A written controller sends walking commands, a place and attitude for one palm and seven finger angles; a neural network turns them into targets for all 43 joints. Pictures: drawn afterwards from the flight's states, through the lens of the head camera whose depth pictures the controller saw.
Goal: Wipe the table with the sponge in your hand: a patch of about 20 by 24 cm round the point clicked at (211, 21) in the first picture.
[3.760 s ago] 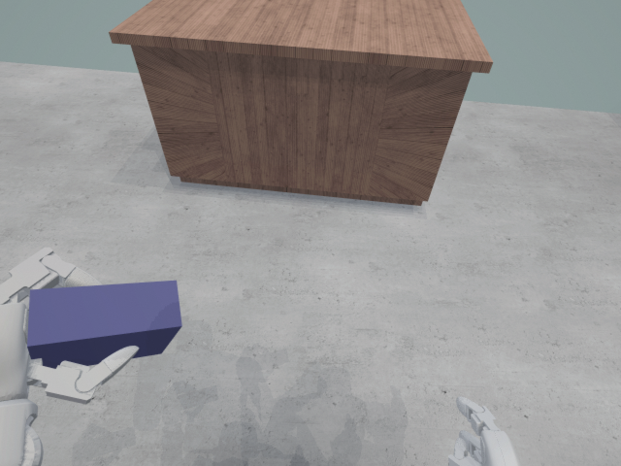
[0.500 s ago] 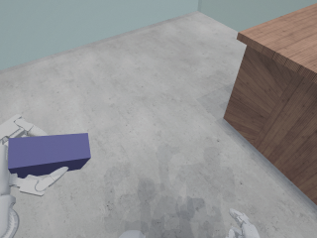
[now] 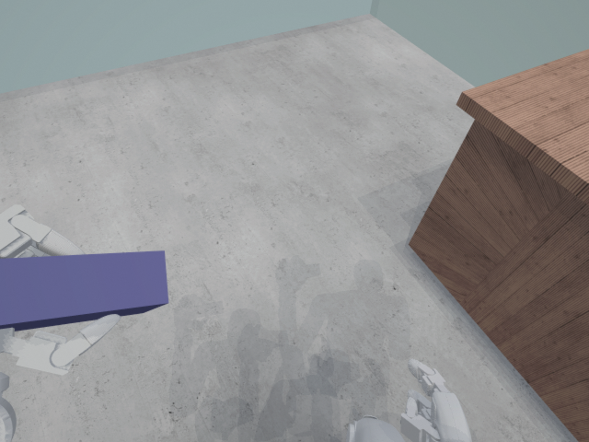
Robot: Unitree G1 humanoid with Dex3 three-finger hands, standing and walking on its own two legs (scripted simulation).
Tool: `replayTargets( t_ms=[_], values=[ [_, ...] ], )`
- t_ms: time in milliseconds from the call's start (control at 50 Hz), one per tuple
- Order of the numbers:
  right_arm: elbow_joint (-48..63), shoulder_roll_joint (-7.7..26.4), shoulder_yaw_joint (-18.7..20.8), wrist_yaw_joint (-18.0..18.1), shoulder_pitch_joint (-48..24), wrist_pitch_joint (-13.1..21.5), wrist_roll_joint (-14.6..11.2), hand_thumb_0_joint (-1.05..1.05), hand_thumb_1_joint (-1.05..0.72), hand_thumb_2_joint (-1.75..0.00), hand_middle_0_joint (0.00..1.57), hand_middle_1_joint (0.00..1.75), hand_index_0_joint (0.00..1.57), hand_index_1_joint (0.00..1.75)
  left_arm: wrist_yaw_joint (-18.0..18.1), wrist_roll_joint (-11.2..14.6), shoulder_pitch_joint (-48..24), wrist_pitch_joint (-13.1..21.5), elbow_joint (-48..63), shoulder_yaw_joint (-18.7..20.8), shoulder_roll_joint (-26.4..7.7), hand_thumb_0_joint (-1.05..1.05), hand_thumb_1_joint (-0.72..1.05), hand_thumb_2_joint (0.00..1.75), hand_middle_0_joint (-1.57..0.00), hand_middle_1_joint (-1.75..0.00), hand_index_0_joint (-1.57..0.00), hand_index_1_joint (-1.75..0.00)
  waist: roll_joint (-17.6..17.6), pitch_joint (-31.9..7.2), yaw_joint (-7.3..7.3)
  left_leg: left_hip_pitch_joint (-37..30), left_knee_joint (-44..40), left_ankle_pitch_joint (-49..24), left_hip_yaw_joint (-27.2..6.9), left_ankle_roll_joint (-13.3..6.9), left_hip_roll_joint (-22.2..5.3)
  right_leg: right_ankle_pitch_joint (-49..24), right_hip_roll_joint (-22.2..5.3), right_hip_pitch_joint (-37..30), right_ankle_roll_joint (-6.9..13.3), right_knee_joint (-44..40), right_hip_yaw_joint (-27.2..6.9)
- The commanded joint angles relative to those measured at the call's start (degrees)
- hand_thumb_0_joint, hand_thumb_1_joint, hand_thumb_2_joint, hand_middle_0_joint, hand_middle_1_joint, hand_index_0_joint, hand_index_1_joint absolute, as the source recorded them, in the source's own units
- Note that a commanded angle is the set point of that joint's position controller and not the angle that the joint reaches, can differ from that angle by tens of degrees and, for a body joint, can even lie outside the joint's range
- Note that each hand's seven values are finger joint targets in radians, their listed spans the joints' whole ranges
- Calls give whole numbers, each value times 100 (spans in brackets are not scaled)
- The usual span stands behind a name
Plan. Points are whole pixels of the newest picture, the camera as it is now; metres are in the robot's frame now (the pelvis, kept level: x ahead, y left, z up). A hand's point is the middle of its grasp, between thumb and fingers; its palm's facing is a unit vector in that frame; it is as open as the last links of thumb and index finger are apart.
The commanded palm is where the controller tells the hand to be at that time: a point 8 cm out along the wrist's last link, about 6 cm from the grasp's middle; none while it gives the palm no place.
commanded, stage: walk to a spot facing it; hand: left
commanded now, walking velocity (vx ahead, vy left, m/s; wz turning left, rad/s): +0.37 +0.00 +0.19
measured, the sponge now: (109, 289) +0.23 +0.20 +0.16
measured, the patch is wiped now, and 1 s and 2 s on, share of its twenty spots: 0.00 0.00 0.00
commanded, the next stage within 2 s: turn to face it in 1.08 s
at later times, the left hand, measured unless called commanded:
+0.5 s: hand (106, 204) +0.32 +0.23 +0.17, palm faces +0.50 -0.74 -0.45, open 9.3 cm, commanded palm +0.26 +0.27 +0.17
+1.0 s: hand (125, 159) +0.40 +0.24 +0.16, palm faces +0.66 -0.61 -0.44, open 9.3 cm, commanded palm +0.33 +0.27 +0.17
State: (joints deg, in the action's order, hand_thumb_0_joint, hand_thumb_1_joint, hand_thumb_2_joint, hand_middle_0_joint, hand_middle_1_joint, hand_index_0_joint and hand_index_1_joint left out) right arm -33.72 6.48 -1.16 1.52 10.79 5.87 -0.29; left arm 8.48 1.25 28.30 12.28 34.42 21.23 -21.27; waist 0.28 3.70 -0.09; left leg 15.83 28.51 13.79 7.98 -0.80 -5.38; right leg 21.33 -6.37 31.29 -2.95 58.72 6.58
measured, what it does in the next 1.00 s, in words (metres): walks ahead, turning left: right foot, then left foot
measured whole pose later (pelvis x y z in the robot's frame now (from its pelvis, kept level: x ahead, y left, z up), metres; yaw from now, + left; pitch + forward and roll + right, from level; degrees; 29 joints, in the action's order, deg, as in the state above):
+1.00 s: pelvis +0.28 -0.05 -0.01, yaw +20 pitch -1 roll +1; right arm -38.7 12.4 -0.7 3.0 9.8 3.1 0.0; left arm 7.8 1.0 23.8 9.5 26.3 18.7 -18.0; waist 3.2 4.6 1.7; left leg 28.7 68.9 26.0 2.0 1.4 -2.3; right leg 18.2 -7.1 16.3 1.0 36.0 12.8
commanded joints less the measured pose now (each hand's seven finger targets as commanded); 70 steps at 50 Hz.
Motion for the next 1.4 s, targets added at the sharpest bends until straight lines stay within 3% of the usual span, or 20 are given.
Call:
replayTargets(
  t_ms=[0, 100, 140, 160, 320, 460, 480, 520, 540, 660, 820, 840, 860, 880, 1040, 1120, 1180, 1220, 1260, 1380],
  values=[
    [645, 1064, 430, 205, -240, 305, 15, 0, -90, -90, 20, 30, 20, 30, 103, 85, -109, 378, 870, 618, -729, 0, 10, 130, -120, -160, -120, -160, 1220, -875, 20, -515, -1271, -746, -837, -782, -1176, -269, 125, -671, -36, -1384, 358],
    [570, 964, 355, 315, -352, 170, -20, 0, -90, -90, 20, 30, 20, 30, 92, 22, -663, 191, 345, 501, -760, 0, 10, 130, -120, -160, -120, -160, 440, -1063, 113, -21, 562, -78, -400, -428, -657, -603, 339, -2518, 84, -3281, 512],
    [736, 789, 262, 289, -538, 110, -21, 0, -90, -90, 20, 30, 20, 30, 133, -44, -894, 85, 404, 668, -1203, 0, 10, 130, -120, -160, -120, -160, -1987, -1058, 222, 2504, 3769, 1980, -130, -32, 475, -678, -1909, -3751, 1155, -4251, -3064],
    [672, 971, 286, 282, -601, 181, 46, 0, -90, -90, 20, 30, 20, 30, 158, 34, -1057, 138, 411, 867, -1330, 0, 10, 130, -120, -160, -120, -160, -1524, -985, 225, 2538, 4382, 1715, -839, 25, 236, -160, -2198, -3250, 1287, -4484, -3295],
    [721, 1002, 387, 221, -563, -102, 21, 0, -90, -90, 20, 30, 20, 30, 202, 65, -260, 338, 1081, 900, -1179, 0, 10, 130, -120, -160, -120, -160, -634, -779, 85, 1769, 2570, 528, -282, 228, -138, -2013, -1533, -2738, 1034, -4105, -271],
    [993, 996, 514, 255, -136, -57, 37, 0, -90, -90, 20, 30, 20, 30, 410, 79, -368, 287, 1295, 776, -989, 0, 10, 130, -120, -160, -120, -160, -624, -1117, 0, -160, 175, -134, 645, 111, 498, -2580, -1223, -2507, 734, -2546, 327],
    [995, 1072, 564, 301, -33, -37, 30, 0, -90, -90, 20, 30, 20, 30, 413, 64, -499, 345, 1366, 745, -985, 0, 10, 130, -120, -160, -120, -160, -16, -1358, -125, -1034, -113, -271, 443, -30, 429, -2635, -1010, -2057, 521, -1415, 546],
    [1041, 1265, 584, 227, -125, 31, 1, 0, -90, -90, 20, 30, 20, 30, 385, 79, -631, 499, 1366, 588, -861, 0, 10, 130, -120, -160, -120, -160, 2205, -1428, -107, -2285, -754, -2382, -3552, -1279, -1849, 1479, 273, 267, 56, 1295, 219],
    [946, 1229, 518, 154, -180, 75, -10, 0, -90, -90, 20, 30, 20, 30, 285, -35, -697, 494, 941, 747, -1196, 0, 10, 130, -120, -160, -120, -160, 1534, -1225, -105, -1860, -936, -1805, -3962, -1547, -2119, 1380, 33, 657, 154, 1723, -483],
    [786, 1047, 481, 83, -315, 241, -50, 0, -90, -90, 20, 30, 20, 30, 107, 106, -35, 496, 1809, 805, -948, 0, 10, 130, -120, -160, -120, -160, 1487, -1120, 66, -515, -1060, -859, -1693, -1037, -1123, 141, -160, 85, -22, 287, -187],
    [629, 1012, 362, 288, -310, 202, -56, 0, -90, -90, 20, 30, 20, 30, 70, 68, -573, 180, 394, 546, -683, 0, 10, 130, -120, -160, -120, -160, 756, -892, 87, 67, -88, 320, -928, -518, -674, -434, 418, -2095, -104, -3031, 573],
    [605, 949, 332, 298, -295, 175, -60, 0, -90, -90, 20, 30, 20, 30, 71, 10, -757, 136, 345, 500, -750, 0, 10, 130, -120, -160, -120, -160, 87, -916, 86, 596, 916, 612, -745, -365, -383, -317, -77, -2608, 108, -3605, -67],
    [629, 771, 287, 292, -263, 121, -51, 0, -90, -90, 20, 30, 20, 30, 101, -56, -824, 80, 236, 629, -1057, 0, 10, 130, -120, -160, -120, -160, -1670, -956, 121, 1951, 2686, 1583, -120, -48, 320, -385, -1503, -3342, 677, -4138, -2047],
    [697, 949, 289, 300, -546, 189, -10, 0, -90, -90, 20, 30, 20, 30, 157, 49, -990, 32, 258, 803, -1291, 0, 10, 130, -120, -160, -120, -160, -1973, -851, 236, 2619, 4035, 2054, -636, 97, 453, -663, -2390, -3241, 1140, -4441, -3153],
    [861, 922, 331, 266, -688, -106, 55, 0, -90, -90, 20, 30, 20, 30, 233, 54, -381, 249, 1226, 887, -1209, 0, 10, 130, -120, -160, -120, -160, -955, -811, 107, 1396, 2742, 950, -154, 352, -69, -3969, -1653, -2610, 842, -3546, 187],
    [1115, 870, 430, 264, -518, -172, 56, 0, -90, -90, 20, 30, 20, 30, 379, 162, 250, 172, 1409, 1057, -1158, 0, 10, 130, -120, -160, -120, -160, -1098, -1170, 225, 994, 1196, 840, 371, 335, 191, -4557, -1662, -3090, 817, -2907, 393],
    [1135, 978, 505, 305, -180, -192, 25, 0, -90, -90, 20, 30, 20, 30, 439, 212, 43, 240, 1712, 1012, -1111, 0, 10, 130, -120, -160, -120, -160, -124, -1708, -190, -859, -330, -772, 414, 238, 493, -4025, -1111, -2312, 328, -1054, 636],
    [1102, 1294, 624, 237, -102, -79, -38, 0, -90, -90, 20, 30, 20, 30, 405, 206, -131, 512, 1812, 866, -1098, 0, 10, 130, -120, -160, -120, -160, 2005, -1805, -51, -2168, -379, -5327, -2703, -1035, -1955, 1828, 150, -102, 9, 1023, 51],
    [908, 1326, 638, 144, -135, -57, -63, 0, -90, -90, 20, 30, 20, 30, 292, 79, -116, 463, 1168, 1005, -1270, 0, 10, 130, -120, -160, -120, -160, 1243, -1680, -95, -1871, -301, -4267, -2355, -1208, -1995, 1331, 22, 303, 73, 1303, -623],
    [868, 1152, 387, 63, -325, 259, -10, 0, -90, -90, 20, 30, 20, 30, 145, 101, -487, 319, 1507, 467, -792, 0, 10, 130, -120, -160, -120, -160, 1707, -1024, 10, -351, -967, -1856, -453, -520, -1406, 104, 305, -968, 14, -892, -47]
  ],
)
